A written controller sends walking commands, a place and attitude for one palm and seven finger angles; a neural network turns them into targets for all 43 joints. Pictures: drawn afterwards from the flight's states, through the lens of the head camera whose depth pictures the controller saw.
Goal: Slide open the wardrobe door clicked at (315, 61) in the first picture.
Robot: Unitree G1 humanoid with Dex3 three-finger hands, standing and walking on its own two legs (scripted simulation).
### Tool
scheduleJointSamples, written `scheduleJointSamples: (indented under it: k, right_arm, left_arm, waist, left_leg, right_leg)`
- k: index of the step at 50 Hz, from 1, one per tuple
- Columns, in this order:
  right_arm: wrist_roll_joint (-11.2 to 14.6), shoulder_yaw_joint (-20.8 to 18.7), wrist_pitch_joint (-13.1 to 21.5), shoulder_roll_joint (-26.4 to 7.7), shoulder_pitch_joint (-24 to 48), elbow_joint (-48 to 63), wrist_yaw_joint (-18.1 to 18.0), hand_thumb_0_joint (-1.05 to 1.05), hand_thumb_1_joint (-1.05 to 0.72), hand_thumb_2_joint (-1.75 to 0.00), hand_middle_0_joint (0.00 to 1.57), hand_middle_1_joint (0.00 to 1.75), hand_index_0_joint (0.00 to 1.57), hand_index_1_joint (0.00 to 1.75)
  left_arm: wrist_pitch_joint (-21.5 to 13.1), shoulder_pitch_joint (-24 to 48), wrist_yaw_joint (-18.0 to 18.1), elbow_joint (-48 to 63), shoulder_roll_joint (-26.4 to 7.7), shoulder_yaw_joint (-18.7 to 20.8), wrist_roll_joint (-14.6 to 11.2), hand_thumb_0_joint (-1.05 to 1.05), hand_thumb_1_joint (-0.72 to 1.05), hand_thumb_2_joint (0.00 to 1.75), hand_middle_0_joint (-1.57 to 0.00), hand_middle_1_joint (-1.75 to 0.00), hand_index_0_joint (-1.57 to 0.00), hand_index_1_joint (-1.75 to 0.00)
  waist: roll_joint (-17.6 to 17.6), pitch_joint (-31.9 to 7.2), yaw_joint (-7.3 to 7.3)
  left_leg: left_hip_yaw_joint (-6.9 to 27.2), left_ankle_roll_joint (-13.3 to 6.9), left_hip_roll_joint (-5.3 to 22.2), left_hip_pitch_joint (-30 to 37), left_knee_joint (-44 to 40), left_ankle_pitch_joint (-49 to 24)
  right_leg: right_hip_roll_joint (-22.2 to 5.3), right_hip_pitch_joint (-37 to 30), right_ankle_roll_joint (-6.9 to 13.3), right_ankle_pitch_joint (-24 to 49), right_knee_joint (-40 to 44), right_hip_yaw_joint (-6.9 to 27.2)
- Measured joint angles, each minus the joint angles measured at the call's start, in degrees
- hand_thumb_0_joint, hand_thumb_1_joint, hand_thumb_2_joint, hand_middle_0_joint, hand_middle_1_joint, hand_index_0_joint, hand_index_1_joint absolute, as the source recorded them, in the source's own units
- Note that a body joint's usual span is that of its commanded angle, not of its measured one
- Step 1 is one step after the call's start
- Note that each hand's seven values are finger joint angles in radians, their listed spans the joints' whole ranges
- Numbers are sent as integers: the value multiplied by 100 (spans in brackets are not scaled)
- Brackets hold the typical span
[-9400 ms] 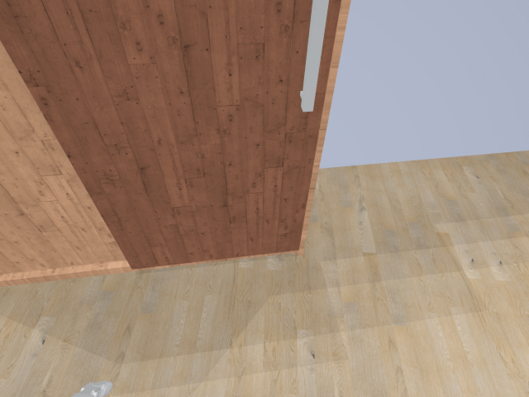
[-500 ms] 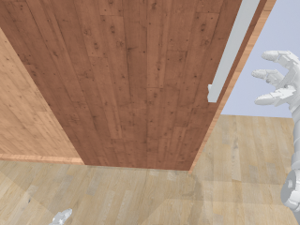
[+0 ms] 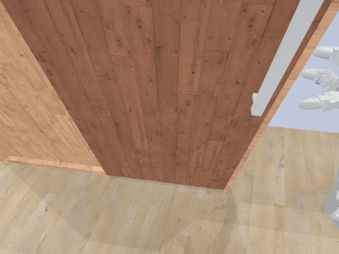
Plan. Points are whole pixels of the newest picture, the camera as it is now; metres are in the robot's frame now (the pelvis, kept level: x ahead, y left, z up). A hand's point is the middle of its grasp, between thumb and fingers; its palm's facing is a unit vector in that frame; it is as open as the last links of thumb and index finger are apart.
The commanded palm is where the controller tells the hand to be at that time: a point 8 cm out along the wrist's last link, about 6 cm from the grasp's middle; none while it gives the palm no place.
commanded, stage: move the hooked fingers beside the handle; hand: right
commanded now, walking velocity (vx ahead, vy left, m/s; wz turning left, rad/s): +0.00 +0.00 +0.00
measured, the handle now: (278, 56) +0.53 -0.16 +0.20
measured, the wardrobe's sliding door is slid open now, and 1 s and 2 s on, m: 0.00 0.00 0.00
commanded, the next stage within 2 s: feel for the door with the fingertips in 0.56 s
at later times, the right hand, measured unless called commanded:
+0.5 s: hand (318, 84) +0.46 -0.23 +0.19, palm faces +0.00 +1.00 +0.01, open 14.0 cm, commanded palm +0.44 -0.28 +0.19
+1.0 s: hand (302, 82) +0.46 -0.20 +0.19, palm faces -0.04 +1.00 +0.01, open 14.0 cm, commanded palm +0.44 -0.24 +0.19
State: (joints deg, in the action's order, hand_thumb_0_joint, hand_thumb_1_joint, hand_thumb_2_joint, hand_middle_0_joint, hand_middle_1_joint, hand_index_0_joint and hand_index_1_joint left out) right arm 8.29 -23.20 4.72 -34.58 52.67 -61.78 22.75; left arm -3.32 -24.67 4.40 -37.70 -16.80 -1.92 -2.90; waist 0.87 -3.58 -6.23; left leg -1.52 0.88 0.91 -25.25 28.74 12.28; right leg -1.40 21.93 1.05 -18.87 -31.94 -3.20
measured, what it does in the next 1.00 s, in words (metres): stands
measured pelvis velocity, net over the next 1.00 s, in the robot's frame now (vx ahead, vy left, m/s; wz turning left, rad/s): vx -0.01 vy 0.00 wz -0.02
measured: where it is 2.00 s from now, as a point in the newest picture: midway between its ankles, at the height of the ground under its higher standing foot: outside the picture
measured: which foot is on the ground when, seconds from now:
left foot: down 0.00-1.00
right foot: down 0.00-1.00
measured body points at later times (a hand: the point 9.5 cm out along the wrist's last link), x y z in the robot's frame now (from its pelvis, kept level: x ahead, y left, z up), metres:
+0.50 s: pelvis -0.01 +0.00 +0.00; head +0.03 +0.00 +0.45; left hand +0.08 +0.27 -0.11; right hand +0.45 -0.28 +0.19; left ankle +0.02 +0.13 -0.73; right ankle -0.04 -0.10 -0.73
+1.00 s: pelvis -0.01 +0.00 +0.00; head +0.04 +0.00 +0.45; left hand +0.03 +0.28 -0.11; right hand +0.46 -0.25 +0.19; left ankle +0.02 +0.13 -0.73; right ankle -0.04 -0.10 -0.73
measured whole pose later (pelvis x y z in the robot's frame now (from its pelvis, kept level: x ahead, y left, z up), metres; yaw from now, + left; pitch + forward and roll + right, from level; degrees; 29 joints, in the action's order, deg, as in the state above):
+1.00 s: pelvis -0.01 +0.00 +0.00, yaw -1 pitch +8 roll +1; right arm 9.4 -18.5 3.5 -29.4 53.3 -58.8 19.0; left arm -3.7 -24.1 4.3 -38.4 -16.7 -1.7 -2.9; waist 1.2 -3.5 -5.7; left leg -2.6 0.6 1.0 -25.2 29.5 12.3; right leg -1.4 22.6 0.8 -18.8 -33.3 -2.0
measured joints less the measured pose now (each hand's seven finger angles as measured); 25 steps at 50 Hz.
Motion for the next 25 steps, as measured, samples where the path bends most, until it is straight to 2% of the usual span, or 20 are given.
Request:
scheduleJointSamples:
  k: [7, 16, 25]
  right_arm:
    - [134, 33, -162, 129, -292, 432, 32, -2, 50, -30, 30, 120, 29, 120]
    - [170, 320, -259, 254, -118, 339, -43, -2, 50, -30, 30, 120, 29, 120]
    - [36, 382, -91, 224, 287, -166, -134, -2, 50, -30, 30, 120, 29, 120]
  left_arm:
    - [57, 64, -23, 37, 12, 18, -31, 1, 90, 90, -20, -30, -20, -30]
    - [2, 365, 25, 110, 23, -22, -50, 1, 91, 90, -20, -30, -20, -30]
    - [-50, 499, 54, 147, 42, -99, -29, 1, 90, 90, -20, -30, -20, -30]
  waist:
    - [17, -29, 100]
    - [28, -20, 197]
    - [-4, 18, 129]
  left_leg:
    - [-42, -11, -17, 115, -33, 21]
    - [-151, -21, 19, 191, -5, 39]
    - [-179, -33, 42, 52, 100, 39]
  right_leg:
    - [-19, -83, -11, -27, -6, 42]
    - [11, -102, -19, -13, -53, 155]
    - [29, 37, -27, 14, -131, 186]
